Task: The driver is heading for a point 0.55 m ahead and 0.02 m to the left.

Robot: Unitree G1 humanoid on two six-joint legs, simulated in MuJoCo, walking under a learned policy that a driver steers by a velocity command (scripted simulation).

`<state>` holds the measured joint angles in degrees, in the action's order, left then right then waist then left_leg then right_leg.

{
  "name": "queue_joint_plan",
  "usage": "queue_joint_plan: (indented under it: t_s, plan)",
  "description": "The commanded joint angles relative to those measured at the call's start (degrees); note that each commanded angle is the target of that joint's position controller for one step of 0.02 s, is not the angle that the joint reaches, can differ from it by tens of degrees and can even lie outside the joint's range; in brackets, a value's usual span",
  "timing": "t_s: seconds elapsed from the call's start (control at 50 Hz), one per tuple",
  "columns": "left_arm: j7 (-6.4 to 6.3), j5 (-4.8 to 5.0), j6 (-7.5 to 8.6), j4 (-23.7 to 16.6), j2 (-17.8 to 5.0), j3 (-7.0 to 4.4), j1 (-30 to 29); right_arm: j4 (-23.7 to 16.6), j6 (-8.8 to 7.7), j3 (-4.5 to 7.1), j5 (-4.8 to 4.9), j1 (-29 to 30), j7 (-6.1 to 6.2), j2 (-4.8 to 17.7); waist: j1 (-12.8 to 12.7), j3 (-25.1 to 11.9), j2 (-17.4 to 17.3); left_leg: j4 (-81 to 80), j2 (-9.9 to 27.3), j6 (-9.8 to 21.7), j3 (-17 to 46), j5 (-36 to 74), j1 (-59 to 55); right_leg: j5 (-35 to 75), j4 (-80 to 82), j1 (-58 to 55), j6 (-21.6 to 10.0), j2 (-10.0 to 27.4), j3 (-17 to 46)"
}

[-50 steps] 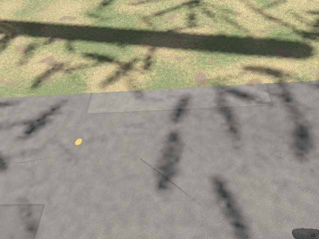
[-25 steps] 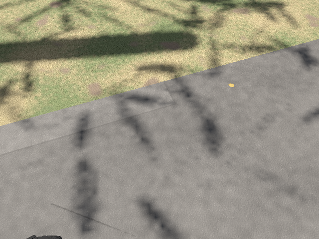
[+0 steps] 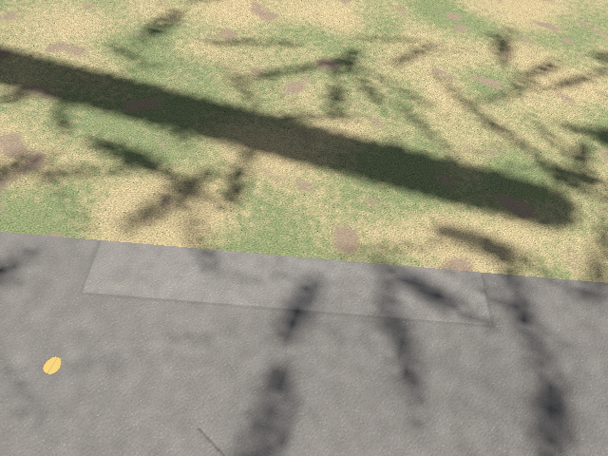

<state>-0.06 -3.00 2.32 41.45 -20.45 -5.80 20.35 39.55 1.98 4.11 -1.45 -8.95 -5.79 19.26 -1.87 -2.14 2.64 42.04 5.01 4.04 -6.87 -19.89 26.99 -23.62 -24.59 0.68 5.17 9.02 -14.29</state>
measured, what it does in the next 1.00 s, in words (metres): walks ahead: left foot, then right foot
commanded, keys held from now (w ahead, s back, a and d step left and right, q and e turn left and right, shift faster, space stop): w+q+shift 0.24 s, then w+shift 0.06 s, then w+e+shift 0.14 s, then shift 0.56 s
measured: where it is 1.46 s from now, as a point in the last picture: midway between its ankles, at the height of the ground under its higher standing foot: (207, 340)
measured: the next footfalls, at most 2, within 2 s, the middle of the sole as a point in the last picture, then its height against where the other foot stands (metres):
left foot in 0.02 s outside the picture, level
right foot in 0.46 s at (252, 421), level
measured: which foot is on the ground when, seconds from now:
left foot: up 0.00-0.00, down 0.02-0.46, up 0.48-0.86, down 0.88-1.00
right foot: down 0.00-0.00, up 0.02-0.44, down 0.46-0.88, up 0.90-1.00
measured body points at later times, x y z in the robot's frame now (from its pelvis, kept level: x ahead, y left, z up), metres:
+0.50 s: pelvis +0.39 +0.12 -0.02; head +0.43 +0.13 +0.43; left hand +0.52 +0.41 -0.11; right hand +0.44 -0.18 -0.14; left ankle +0.08 +0.09 -0.67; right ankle +0.55 +0.09 -0.72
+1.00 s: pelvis +0.69 +0.24 +0.00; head +0.72 +0.26 +0.45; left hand +0.69 +0.53 -0.13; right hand +0.94 +0.06 -0.08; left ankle +0.78 +0.35 -0.72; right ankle +0.62 +0.09 -0.66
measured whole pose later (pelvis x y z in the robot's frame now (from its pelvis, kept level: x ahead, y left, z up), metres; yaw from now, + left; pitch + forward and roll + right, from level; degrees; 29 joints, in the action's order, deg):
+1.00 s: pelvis +0.69 +0.24 +0.00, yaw +14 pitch +1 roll +0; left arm -0.3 0.7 1.9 48.8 -17.0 -1.6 14.5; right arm 41.9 -3.5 0.2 -1.1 -3.0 -1.4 13.5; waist -1.5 3.3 1.1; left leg 28.1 -3.4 3.0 0.6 -3.6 25.4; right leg -33.8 -60.0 18.6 2.3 -2.3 4.2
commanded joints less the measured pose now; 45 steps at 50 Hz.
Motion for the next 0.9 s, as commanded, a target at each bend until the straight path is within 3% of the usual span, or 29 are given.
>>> queue_joint_plan:
  t_s: [0.02,0.04,0.06,0.08,0.1,0.12,0.16,0.2,0.3,0.36,0.4,0.44,0.46,0.48,0.5,0.52,0.54,0.56,0.6,0.62,0.66,0.7,0.72,0.76,0.8,0.84,0.86,0.88,0.9]
  plan:
    - [0.97,-0.39,0.26,-6.1,-3.5,-0.05,-10.8,5.8,-1.28,3.49,-0.26,-27.0,2.41,9.6,17.0,-3.0,-16.7,-9.5,-4.4,5.1,6.2,-14.2,-32.6,15.4,-37.3,27.2,-6.8,0.9,-2.3]
    - [1.58,-0.45,0.79,-11.7,4.3,2.37,-14.3,3.0,-1.86,3.35,0.7,-22.2,3.08,15.7,11.9,-0.1,-31.6,-28.1,7.8,10.0,42.5,-34.5,-33.8,-10.8,-51.5,50.9,-3.9,-9.0,7.4]
    - [1.62,-1.25,1.53,-13.8,-0.2,1.96,-18.2,-0.4,-1.76,3.54,1.06,-17.0,3.48,15.5,11.9,0.4,-21.1,-36.4,11.8,12.6,53.8,-34.3,-33.9,-5.8,-56.4,57.5,-3.8,-7.9,16.7]
    - [1.93,-1.09,2.35,-12.8,-2.2,1.75,-17.5,-0.5,-1.89,3.18,0.21,-15.4,4.17,13.9,9.5,2.0,-14.0,-33.4,13.2,12.8,50.8,-28.9,-32.8,-0.1,-56.3,58.6,-4.4,-5.3,17.3]
    - [1.84,-1.1,2.79,-10.4,-3.4,1.74,-14.5,-0.4,-2.26,2.8,0.08,-15.2,4.5,12.0,7.2,3.1,-7.4,-31.0,11.3,11.8,43.8,-21.9,-28.2,5.0,-50.9,54.0,-4.5,-2.8,17.4]
    - [1.81,-1.33,2.54,-8.7,-3.6,1.77,-12.1,-0.8,-2.8,2.41,0.26,-12.7,4.74,10.8,4.7,3.8,-5.6,-30.6,7.6,10.4,37.6,-16.5,-23.0,7.5,-46.8,48.4,-4.0,-1.4,17.0]
    - [2.24,-1.23,0.8,-7.5,-3.2,2.13,-11.2,-1.1,-4.17,1.39,0.79,-11.3,4.95,8.1,2.9,5.0,-6.8,-32.9,3.2,10.2,32.0,-10.3,-18.1,11.5,-42.3,43.5,-2.6,-1.3,16.3]
    - [2.4,-0.77,-0.61,-7.8,-2.4,2.52,-14.7,0.2,-5.1,1.17,1.27,-13.7,4.65,7.0,3.3,7.1,-3.9,-34.8,0.7,10.8,28.4,-2.9,-18.2,14.2,-37.7,44.6,-1.7,-2.3,14.6]
    - [3.18,0.36,0.2,-10.3,1.1,4.42,-25.8,3.9,-6.28,1.04,1.72,-20.0,5.19,5.8,6.6,7.7,-5.0,-34.0,-1.6,10.1,23.3,24.3,-23.5,24.8,-18.5,42.6,-2.0,-6.8,10.7]
    - [3.32,1.22,0.86,-10.7,2.0,5.05,-29.2,6.5,-7.39,0.22,2.14,-21.1,5.57,4.9,7.6,8.0,-6.6,-37.6,0.3,7.7,19.5,37.5,-26.9,31.3,-8.4,34.5,-6.4,-7.9,7.6]
    - [2.5,1.34,0.92,-9.5,0.1,4.36,-25.6,7.4,-7.98,0.46,1.46,-20.0,5.72,7.4,5.2,4.7,-8.6,-33.1,1.9,5.2,16.3,59.7,-32.0,27.6,-6.7,26.7,-9.6,-11.3,6.0]
    - [1.25,2.12,0.67,-5.0,-4.1,2.66,-10.4,8.1,-7.24,1.31,-0.99,-18.7,6.48,10.0,-2.6,-3.5,-11.6,-16.8,3.8,3.6,13.9,80.8,-36.8,17.7,-9.0,14.6,-12.0,-15.5,5.9]
    - [0.25,2.08,0.67,-1.0,-5.4,1.88,2.4,8.2,-6.44,1.38,-1.53,-16.3,6.82,9.7,-9.1,-7.5,-9.7,-0.3,2.6,2.6,11.7,80.5,-32.7,17.6,-6.3,2.8,-13.0,-14.9,6.3]
    - [-0.81,1.1,0.76,1.0,-8.1,0.99,12.4,7.5,-6.36,0.4,-1.46,-15.8,7.15,6.2,-12.1,-12.7,-4.9,21.0,-0.5,2.0,11.2,61.9,-21.7,8.1,-9.1,-10.9,-15.1,-4.9,17.8]
    - [-0.41,-0.45,1.29,2.0,-13.5,-0.47,10.7,5.6,-6.52,-1.17,1.97,-24.4,5.79,-1.8,-3.3,-16.6,18.4,46.2,-16.0,-2.2,11.9,-3.4,3.6,14.9,-1.8,-24.9,-26.5,12.5,55.7]
    - [0.72,1.62,1.2,1.0,-8.3,0.02,5.1,6.3,-7.31,-1.27,0.55,-21.2,6.57,2.8,-3.4,-16.5,7.3,48.3,-13.6,0.2,16.7,-4.5,6.8,22.3,3.1,-21.4,-26.4,10.7,62.5]
    - [0.79,2.12,1.69,0.7,-5.1,0.74,-0.7,5.3,-7.55,-1.35,0.84,-15.5,6.61,3.3,-0.8,-7.8,2.4,46.0,-9.5,0.0,16.6,0.4,7.8,31.3,2.8,-12.1,-25.5,10.1,51.1]
    - [1.19,4.01,3.65,-1.5,1.0,2.32,-2.5,2.5,-8.17,-1.79,2.66,-8.3,5.91,4.7,-2.9,-5.2,-2.2,44.4,-6.8,-0.5,17.0,-4.4,6.0,36.9,5.7,-7.5,-23.6,7.7,43.7]
    - [1.56,2.93,5.49,0.4,1.3,2.89,-4.7,1.1,-7.91,-1.4,3.13,-4.1,5.41,4.4,1.1,1.1,-3.9,37.4,-3.4,-0.7,14.9,-2.2,6.0,46.9,8.6,2.7,-21.6,4.1,33.9]
    - [1.64,3.0,6.04,1.4,1.8,3.22,-4.1,0.9,-7.46,-1.65,2.8,-4.2,5.43,3.3,2.2,2.4,-2.9,33.5,-2.8,-1.1,14.1,-1.4,5.8,51.0,9.9,4.8,-20.9,3.2,31.3]
    - [1.21,3.94,6.28,2.4,0.2,3.21,-5.7,0.4,-6.98,-2.61,1.63,-5.1,5.48,0.6,4.5,4.1,-2.6,21.2,-1.7,-2.6,11.5,1.0,3.3,56.9,12.0,11.1,-19.7,0.5,25.1]
    - [0.33,3.9,5.8,2.5,-3.0,2.54,-7.4,-1.3,-7.37,-3.87,0.89,-1.0,5.21,-2.2,4.1,4.1,-1.2,5.7,-3.7,-4.6,7.1,8.9,-1.9,62.4,12.1,16.4,-18.3,-4.1,17.9]
    - [-0.11,3.99,5.47,2.8,-4.0,2.13,-5.7,-1.7,-7.66,-4.21,0.68,1.8,4.9,-2.7,2.2,2.2,-0.6,-0.8,-5.1,-5.2,5.9,16.5,-4.7,60.7,11.8,15.7,-17.2,-5.7,16.2]
    - [-0.37,4.23,5.02,4.2,-5.5,1.61,-1.6,-2.6,-7.78,-3.84,0.67,5.3,4.43,-1.7,-0.4,-0.7,-0.1,-8.8,-6.9,-5.2,6.3,29.3,-7.8,52.7,10.9,11.7,-15.2,-5.2,16.8]
    - [-0.58,4.47,4.38,5.0,-5.2,1.58,-1.2,-3.6,-7.67,-2.87,0.51,7.6,4.41,0.5,-0.4,-0.8,1.3,-13.2,-6.7,-3.7,8.3,32.2,-8.2,46.8,8.8,8.5,-13.7,-3.3,18.5]
    - [-0.76,4.13,3.44,5.4,-4.5,1.65,-2.2,-2.9,-7.84,-1.73,0.11,5.8,4.53,2.7,1.6,-1.3,1.9,-15.0,-7.0,-1.7,8.9,31.0,-10.2,46.6,3.3,5.6,-12.5,-2.5,19.4]
    - [-0.83,3.93,2.88,5.1,-4.2,1.74,-3.6,-1.1,-8.06,-1.1,-0.17,1.1,4.66,3.5,4.2,-2.8,1.6,-16.8,-7.5,-0.6,8.2,32.6,-14.4,48.7,-2.3,5.0,-11.4,-3.3,18.9]
    - [-0.78,3.44,2.53,4.6,-3.4,2.01,-3.5,0.3,-8.26,-0.39,-0.5,-3.1,4.94,5.4,5.7,-5.3,-1.0,-17.6,-4.9,1.0,9.6,45.0,-21.0,44.9,-10.9,6.7,-9.3,-6.1,17.3]
    - [-0.59,2.26,2.59,4.0,-0.7,3.1,0.5,0.2,-7.97,-0.3,-2.04,-6.2,5.44,7.8,5.0,-12.1,-9.9,-11.5,7.0,8.3,20.8,71.7,-36.1,21.2,-27.4,18.2,-6.1,-10.4,16.4]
